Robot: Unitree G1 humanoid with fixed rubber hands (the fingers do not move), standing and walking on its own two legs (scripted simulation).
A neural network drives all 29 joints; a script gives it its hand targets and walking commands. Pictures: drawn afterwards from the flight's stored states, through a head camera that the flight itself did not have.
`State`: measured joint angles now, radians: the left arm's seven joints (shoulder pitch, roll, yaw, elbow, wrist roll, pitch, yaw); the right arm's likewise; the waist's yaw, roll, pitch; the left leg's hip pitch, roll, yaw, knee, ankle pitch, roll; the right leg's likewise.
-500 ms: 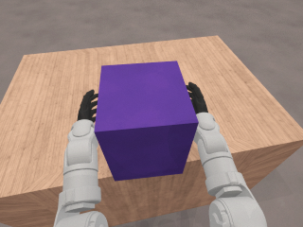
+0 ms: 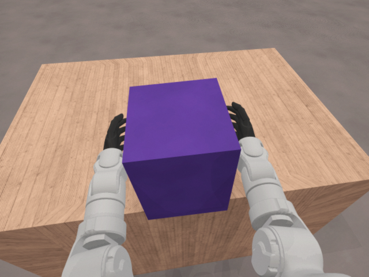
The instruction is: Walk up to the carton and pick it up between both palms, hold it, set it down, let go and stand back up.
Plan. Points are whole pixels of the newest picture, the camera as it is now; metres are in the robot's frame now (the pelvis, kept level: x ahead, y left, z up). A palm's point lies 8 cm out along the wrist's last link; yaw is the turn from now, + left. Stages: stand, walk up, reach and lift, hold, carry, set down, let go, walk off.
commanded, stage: set down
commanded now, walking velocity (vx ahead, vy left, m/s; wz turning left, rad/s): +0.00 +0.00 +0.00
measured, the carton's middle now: (181, 151) +0.40 +0.00 +0.05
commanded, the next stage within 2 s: none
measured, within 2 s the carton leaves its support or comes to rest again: rests again in 0.32 s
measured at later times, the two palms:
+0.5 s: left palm (116, 148) +0.40 +0.14 +0.08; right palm (242, 140) +0.41 -0.15 +0.08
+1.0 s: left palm (115, 149) +0.40 +0.14 +0.07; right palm (242, 141) +0.41 -0.15 +0.07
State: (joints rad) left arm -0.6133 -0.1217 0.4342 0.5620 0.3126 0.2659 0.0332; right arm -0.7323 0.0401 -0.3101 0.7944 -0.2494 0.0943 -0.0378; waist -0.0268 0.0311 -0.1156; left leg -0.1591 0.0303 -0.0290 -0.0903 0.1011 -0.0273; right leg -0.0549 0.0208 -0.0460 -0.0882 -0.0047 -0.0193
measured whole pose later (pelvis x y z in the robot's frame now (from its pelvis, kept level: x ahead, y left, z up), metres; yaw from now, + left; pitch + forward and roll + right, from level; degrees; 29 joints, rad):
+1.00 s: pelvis +0.00 +0.00 +0.00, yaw +0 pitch +12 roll +0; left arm -0.65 -0.16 0.52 0.67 0.39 0.07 0.01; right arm -0.71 0.08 -0.46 0.79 -0.37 -0.01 0.02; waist 0.00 0.03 -0.15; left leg -0.23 0.03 -0.02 -0.09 0.11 -0.02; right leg -0.13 0.02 -0.04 -0.09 0.00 -0.02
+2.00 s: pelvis +0.00 +0.01 +0.00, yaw -3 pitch +14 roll +0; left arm -0.77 -0.01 0.32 0.89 0.10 0.03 0.14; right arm -0.82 -0.13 -0.05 1.02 0.07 -0.04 -0.13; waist 0.05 0.02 -0.13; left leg -0.34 0.02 0.03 0.06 0.03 -0.01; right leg -0.26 0.01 0.02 0.08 -0.07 0.00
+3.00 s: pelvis -0.04 +0.01 -0.01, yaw -3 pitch +11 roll -1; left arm -1.00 0.33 0.11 0.62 -0.28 0.65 0.18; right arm -1.17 -0.43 0.03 0.99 0.36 0.45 -0.04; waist 0.07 0.01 -0.12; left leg -0.41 0.04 0.00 0.25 -0.02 -0.02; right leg -0.34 0.03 0.02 0.26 -0.11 -0.01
